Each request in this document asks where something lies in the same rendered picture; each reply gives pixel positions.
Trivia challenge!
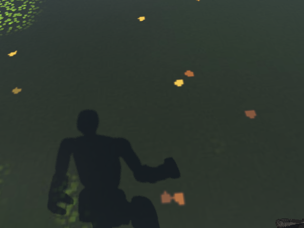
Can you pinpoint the robot right hand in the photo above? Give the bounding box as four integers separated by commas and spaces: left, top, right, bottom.
275, 218, 304, 228

